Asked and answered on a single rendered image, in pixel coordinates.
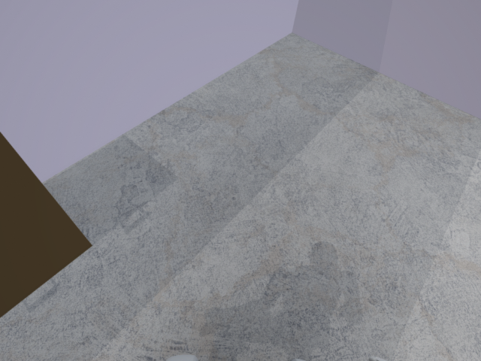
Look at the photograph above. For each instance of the cabinet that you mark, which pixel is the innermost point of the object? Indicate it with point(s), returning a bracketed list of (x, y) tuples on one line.
[(37, 238)]

